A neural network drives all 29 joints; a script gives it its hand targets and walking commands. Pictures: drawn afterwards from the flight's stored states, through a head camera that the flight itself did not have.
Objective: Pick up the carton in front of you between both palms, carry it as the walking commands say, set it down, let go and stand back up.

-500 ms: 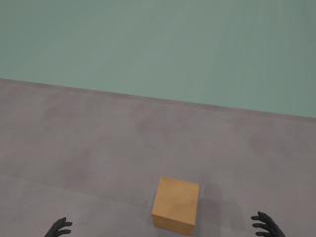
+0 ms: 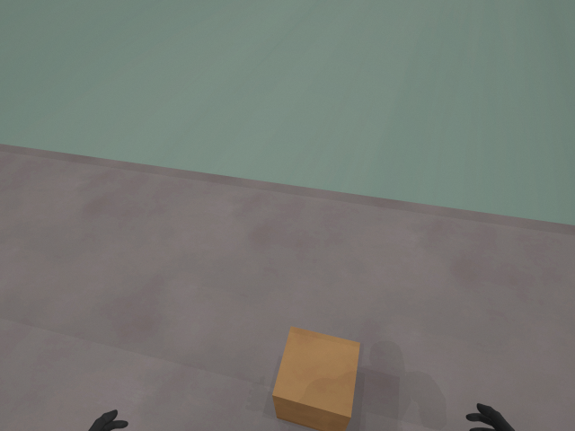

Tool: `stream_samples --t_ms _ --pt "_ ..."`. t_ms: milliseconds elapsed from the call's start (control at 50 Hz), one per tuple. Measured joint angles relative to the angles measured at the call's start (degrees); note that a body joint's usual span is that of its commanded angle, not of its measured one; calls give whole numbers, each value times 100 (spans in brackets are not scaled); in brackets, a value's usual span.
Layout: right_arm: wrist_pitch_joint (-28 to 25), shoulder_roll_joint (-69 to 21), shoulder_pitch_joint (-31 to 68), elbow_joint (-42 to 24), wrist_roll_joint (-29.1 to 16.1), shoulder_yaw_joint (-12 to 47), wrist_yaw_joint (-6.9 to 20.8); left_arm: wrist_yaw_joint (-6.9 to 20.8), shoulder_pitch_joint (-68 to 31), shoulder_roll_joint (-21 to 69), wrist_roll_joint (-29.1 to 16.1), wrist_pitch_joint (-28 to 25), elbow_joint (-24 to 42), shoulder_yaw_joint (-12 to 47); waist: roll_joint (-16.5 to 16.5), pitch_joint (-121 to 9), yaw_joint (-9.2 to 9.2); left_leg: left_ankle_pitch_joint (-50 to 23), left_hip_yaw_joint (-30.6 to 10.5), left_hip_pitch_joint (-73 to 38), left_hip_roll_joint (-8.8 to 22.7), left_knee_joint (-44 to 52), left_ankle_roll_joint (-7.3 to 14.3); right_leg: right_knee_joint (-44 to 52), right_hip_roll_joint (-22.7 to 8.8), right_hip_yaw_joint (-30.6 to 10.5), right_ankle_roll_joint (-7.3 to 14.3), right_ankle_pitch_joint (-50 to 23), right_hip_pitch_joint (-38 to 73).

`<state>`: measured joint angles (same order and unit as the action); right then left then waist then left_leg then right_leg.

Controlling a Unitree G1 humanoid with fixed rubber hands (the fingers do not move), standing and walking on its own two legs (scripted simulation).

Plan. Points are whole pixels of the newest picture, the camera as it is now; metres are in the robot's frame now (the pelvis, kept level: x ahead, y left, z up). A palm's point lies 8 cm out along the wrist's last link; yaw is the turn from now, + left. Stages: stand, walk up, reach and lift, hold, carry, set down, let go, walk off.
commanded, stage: stand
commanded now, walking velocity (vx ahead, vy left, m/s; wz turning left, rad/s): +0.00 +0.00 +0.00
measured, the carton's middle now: (316, 382) +0.39 -0.06 -0.65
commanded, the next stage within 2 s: none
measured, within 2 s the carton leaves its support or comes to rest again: neither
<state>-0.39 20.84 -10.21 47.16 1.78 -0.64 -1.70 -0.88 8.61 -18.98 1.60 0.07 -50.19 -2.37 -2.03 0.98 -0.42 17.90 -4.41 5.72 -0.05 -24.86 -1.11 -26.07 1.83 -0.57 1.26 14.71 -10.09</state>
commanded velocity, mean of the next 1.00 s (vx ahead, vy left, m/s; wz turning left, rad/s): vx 0.00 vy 0.00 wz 0.00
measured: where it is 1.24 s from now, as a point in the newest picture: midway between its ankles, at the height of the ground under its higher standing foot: outside the picture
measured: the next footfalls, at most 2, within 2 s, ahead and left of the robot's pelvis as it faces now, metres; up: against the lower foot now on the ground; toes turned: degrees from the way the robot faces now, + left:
none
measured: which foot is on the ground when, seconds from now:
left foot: down 0.00-1.00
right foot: down 0.00-1.00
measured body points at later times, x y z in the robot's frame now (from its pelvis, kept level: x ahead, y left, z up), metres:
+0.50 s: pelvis -0.02 +0.00 +0.00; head -0.02 -0.01 +0.45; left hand +0.09 +0.31 -0.10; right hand +0.09 -0.30 -0.11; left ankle -0.05 +0.14 -0.74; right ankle -0.01 -0.11 -0.74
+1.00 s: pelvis -0.02 +0.01 +0.01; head -0.02 +0.00 +0.46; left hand +0.08 +0.32 -0.10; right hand +0.08 -0.30 -0.11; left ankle -0.05 +0.14 -0.74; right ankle -0.01 -0.11 -0.74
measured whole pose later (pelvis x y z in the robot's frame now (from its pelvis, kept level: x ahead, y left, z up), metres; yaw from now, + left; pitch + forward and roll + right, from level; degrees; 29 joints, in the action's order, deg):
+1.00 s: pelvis -0.02 +0.01 +0.01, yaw -1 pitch -2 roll +0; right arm -1.0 22.6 -8.5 56.7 1.2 0.4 -0.9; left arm -0.3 6.8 -21.3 0.8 -0.4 -59.3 -0.9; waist -1.2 1.5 -0.4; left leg 13.5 -3.2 4.3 -0.4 -20.0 -0.6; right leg -21.2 1.1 -1.9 0.5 10.1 -8.9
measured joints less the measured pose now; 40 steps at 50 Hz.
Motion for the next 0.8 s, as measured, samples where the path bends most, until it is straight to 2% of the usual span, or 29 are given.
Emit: stream_samples --t_ms 800 --pt "-64 157 126 858 -49 115 68 58 -137 -209 -69 -38 -835 123 67 42 -6 -407 103 -131 -32 440 42 452 -64 -108 -70 -432 118"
